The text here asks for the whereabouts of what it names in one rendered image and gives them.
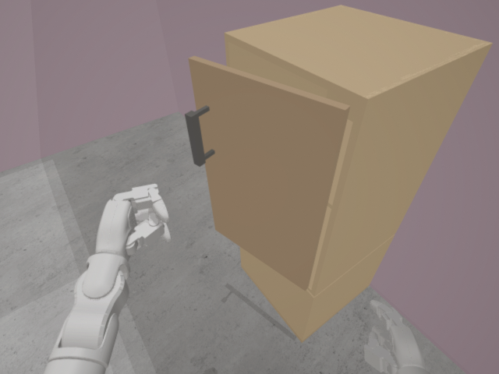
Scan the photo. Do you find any robot left hand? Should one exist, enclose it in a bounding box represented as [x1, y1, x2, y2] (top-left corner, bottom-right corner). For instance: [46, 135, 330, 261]
[95, 184, 172, 261]

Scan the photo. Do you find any robot left forearm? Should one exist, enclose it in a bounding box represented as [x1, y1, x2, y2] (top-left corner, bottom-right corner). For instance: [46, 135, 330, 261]
[44, 252, 130, 374]

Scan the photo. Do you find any robot right hand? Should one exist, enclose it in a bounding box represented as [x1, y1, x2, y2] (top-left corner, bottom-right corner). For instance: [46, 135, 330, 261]
[364, 300, 426, 374]

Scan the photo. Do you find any handle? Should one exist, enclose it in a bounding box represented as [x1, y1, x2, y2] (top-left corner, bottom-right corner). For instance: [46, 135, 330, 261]
[185, 105, 215, 167]

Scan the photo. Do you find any cupboard door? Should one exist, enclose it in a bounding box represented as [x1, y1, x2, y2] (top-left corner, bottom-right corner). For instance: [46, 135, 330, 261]
[188, 56, 350, 291]

